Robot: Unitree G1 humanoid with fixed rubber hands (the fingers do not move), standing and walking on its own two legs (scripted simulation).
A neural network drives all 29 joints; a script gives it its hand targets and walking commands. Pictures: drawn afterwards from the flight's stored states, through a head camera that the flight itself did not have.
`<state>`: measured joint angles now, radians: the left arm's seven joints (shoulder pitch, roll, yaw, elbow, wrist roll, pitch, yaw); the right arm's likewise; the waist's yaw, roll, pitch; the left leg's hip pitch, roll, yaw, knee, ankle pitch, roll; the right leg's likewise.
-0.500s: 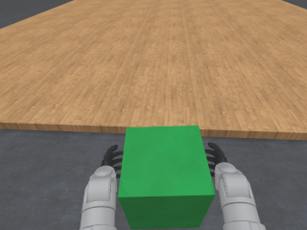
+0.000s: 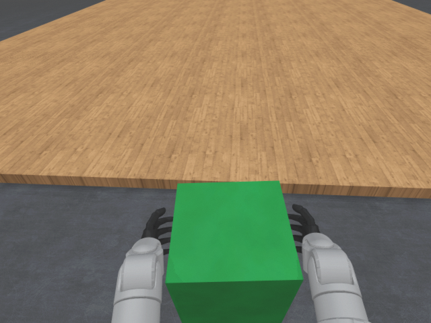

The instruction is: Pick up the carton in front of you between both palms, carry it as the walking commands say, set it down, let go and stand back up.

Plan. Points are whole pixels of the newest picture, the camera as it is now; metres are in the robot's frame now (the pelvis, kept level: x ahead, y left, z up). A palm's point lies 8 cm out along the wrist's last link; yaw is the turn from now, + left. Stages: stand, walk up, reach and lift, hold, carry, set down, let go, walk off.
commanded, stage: hold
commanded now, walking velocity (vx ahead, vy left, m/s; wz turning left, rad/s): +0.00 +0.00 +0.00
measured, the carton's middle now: (230, 256) +0.30 +0.00 -0.03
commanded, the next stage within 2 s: carry in 0.38 s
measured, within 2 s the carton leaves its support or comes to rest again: neither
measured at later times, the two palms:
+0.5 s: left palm (151, 242) +0.29 +0.15 +0.05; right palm (310, 238) +0.29 -0.15 +0.05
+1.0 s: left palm (146, 175) +0.45 +0.19 +0.07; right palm (274, 165) +0.47 -0.11 +0.08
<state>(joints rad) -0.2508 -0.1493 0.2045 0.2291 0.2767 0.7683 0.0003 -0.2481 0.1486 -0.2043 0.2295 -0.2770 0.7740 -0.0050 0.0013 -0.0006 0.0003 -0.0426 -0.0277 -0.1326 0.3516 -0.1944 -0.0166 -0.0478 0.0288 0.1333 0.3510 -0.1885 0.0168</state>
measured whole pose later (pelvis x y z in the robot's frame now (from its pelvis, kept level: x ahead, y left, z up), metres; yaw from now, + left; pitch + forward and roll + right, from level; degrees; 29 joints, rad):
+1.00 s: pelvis +0.20 +0.03 -0.01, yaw +1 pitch +5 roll +1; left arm -0.14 -0.13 0.08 -0.37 0.11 1.23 0.11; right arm -0.14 0.13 -0.12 -0.36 -0.08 1.22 -0.10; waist 0.02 -0.05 -0.11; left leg -0.45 0.03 0.18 0.57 -0.30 0.00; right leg -0.09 -0.08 -0.14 0.37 -0.37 0.03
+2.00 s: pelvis +0.84 +0.05 -0.04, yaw +0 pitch +3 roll +0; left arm -0.78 0.06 0.20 -0.05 0.02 1.36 0.14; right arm -0.78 -0.02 -0.20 -0.04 -0.04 1.35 -0.14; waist -0.02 -0.04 -0.01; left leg -0.54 0.02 0.19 0.65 -0.16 0.11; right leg -0.14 -0.06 -0.12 0.86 -0.51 -0.02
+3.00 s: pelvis +1.54 +0.09 +0.08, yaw +1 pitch +4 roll -3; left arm -0.95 0.02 0.29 0.14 0.08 1.40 0.14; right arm -0.89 -0.03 -0.29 0.10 -0.06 1.39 -0.13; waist -0.07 0.03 0.02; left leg -0.36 -0.04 0.12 0.46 -0.17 0.13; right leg -0.56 0.00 0.00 1.17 -0.36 -0.02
